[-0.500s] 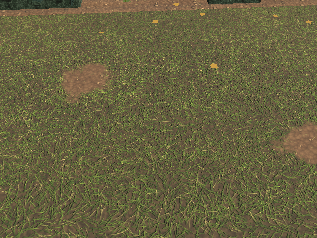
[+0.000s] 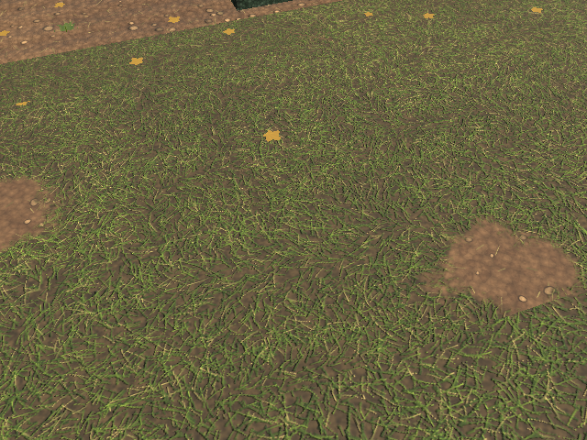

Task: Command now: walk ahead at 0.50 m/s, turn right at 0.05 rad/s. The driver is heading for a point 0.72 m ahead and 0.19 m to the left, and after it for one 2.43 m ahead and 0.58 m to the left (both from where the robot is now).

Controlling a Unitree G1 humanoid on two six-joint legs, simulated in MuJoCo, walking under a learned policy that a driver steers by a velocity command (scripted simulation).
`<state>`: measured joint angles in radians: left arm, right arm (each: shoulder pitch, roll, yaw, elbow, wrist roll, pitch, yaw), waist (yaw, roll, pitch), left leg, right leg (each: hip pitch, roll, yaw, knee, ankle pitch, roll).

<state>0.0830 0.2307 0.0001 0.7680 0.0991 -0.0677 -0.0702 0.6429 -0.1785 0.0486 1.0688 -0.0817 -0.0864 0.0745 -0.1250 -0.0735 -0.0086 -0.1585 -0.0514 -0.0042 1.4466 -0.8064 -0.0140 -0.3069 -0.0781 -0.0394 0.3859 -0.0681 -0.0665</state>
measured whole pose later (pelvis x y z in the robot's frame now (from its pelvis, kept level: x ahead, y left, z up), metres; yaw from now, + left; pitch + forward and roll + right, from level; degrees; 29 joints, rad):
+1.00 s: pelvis +0.63 +0.08 -0.14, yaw +28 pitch -1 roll +3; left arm 0.06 0.19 -0.04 0.70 0.07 -0.08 -0.05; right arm 0.65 -0.16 0.02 0.97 -0.04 -0.09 0.05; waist -0.14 -0.07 0.00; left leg -0.23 -0.23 -0.23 1.27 -0.87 0.05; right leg -0.33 -0.09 0.01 0.31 0.44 0.00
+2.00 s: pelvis +0.76 +0.04 -0.17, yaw +16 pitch +3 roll +3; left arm 0.35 0.23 0.09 0.82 0.04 -0.07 -0.04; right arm 0.18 -0.21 -0.10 0.77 -0.06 -0.08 -0.06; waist 0.01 -0.02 -0.04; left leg -0.71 -0.01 -0.03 1.15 -0.29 -0.03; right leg -0.26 0.05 0.03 0.40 -0.18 -0.09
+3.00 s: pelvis +0.81 +0.12 -0.19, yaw +9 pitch +1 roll -1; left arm 0.21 0.21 0.06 0.99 -0.01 -0.04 -0.06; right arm 0.07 -0.22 -0.07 0.92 -0.01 -0.07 0.10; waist 0.01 0.01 0.02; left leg -0.29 -0.01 0.04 0.56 -0.28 0.04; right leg -0.18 0.06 0.13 0.51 -0.35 0.00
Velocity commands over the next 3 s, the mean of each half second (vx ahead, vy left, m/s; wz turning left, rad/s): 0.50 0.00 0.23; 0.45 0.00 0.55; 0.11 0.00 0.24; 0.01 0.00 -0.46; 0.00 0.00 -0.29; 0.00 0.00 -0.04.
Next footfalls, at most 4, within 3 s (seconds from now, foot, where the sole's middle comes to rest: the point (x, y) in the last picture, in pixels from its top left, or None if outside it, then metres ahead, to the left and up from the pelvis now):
0.44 left None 0.45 0.15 -0.79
1.00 right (263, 365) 0.81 0.03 -0.96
1.40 left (182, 388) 0.77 0.25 -0.96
1.80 right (273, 358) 0.83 0.00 -0.96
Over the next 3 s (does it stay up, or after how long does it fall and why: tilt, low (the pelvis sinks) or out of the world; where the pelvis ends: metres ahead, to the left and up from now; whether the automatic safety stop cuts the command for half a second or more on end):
stays up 0.81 0.12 -0.19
